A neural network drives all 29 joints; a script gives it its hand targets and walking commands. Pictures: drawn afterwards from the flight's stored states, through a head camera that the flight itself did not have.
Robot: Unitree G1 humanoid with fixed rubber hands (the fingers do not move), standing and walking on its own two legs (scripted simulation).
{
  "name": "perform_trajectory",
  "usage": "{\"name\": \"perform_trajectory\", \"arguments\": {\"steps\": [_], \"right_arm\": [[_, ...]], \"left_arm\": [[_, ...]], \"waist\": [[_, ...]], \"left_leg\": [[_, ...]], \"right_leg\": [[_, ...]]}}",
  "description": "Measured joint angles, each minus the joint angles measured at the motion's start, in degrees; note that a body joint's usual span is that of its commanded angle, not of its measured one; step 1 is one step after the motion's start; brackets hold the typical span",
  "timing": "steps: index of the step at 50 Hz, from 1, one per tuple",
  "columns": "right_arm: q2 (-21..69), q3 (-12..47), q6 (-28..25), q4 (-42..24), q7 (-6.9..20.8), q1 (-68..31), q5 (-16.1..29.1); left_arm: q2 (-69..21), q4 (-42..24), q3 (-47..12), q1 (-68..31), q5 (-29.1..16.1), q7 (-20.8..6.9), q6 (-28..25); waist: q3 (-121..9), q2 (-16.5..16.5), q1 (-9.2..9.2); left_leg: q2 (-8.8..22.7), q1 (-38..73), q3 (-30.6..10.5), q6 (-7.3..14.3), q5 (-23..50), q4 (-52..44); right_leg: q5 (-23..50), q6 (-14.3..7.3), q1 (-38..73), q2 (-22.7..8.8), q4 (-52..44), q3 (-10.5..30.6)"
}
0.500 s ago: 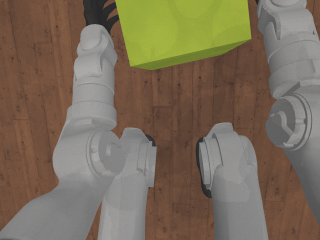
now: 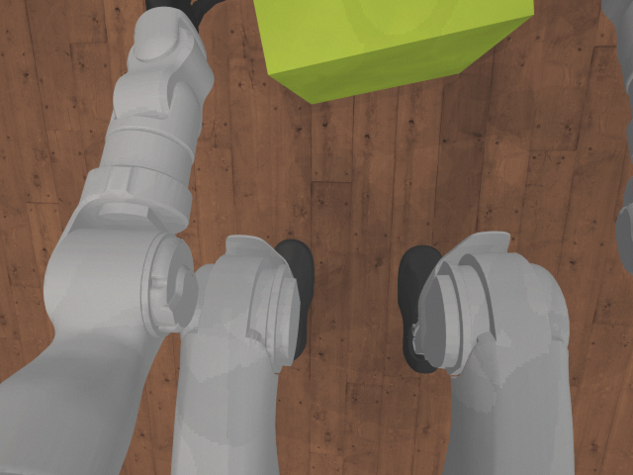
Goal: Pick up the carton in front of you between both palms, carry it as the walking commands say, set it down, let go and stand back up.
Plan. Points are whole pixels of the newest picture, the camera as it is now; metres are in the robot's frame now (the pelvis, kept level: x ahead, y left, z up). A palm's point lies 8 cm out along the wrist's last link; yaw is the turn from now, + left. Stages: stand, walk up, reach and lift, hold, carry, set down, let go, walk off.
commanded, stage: set down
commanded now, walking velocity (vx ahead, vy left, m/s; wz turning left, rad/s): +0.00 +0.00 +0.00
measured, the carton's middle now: out of the picture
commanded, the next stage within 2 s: let go in 0.96 s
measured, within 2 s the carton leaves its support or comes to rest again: neither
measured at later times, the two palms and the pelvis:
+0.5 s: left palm out of the picture +0.54 +0.14 +0.01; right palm out of the picture +0.57 -0.25 +0.01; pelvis +0.02 +0.00 +0.13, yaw -1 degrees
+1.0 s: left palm out of the picture +0.53 +0.14 +0.16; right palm out of the picture +0.57 -0.26 +0.17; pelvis +0.04 -0.01 +0.27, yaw -3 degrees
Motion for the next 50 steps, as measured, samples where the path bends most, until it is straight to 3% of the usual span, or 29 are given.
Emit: {"name": "perform_trajectory", "arguments": {"steps": [9, 18, 31, 50], "right_arm": [[2.06, -5.26, 3.82, -2.63, 0.75, 2.65, -5.05], [3.17, -10.45, 3.90, -4.37, 2.55, 7.47, -9.53], [3.56, -13.01, 6.54, -10.51, 4.57, 11.83, -11.64], [7.68, -18.74, 4.79, -9.22, 6.08, 16.91, -17.73]], "left_arm": [[-4.71, -8.58, 3.11, 5.28, 5.62, 2.83, 3.93], [-6.26, -12.59, 5.41, 10.42, 8.73, 1.93, 4.96], [-7.61, -19.57, 6.38, 15.61, 10.13, 1.26, 7.82], [-10.27, -21.25, 10.04, 22.68, 15.58, -1.76, 6.58]], "waist": [[-7.79, -1.33, 0.41], [-16.08, -1.87, 1.11], [-20.78, -2.53, 1.71], [-24.23, -3.17, 2.16]], "left_leg": [[0.12, 3.61, -0.31, 0.63, 0.11, -7.47], [0.28, 7.15, -0.97, 1.02, 1.31, -17.70], [0.82, 15.65, -1.71, 1.07, 4.42, -32.40], [1.68, 34.96, -3.37, 0.85, 11.43, -57.69]], "right_leg": [[0.04, 0.57, 3.79, 0.27, -7.65, 0.46], [1.50, 1.17, 7.40, 0.82, -18.25, 0.89], [5.13, 1.53, 15.57, 1.84, -33.12, 1.71], [12.38, 1.30, 34.83, 2.50, -58.62, 2.23]]}}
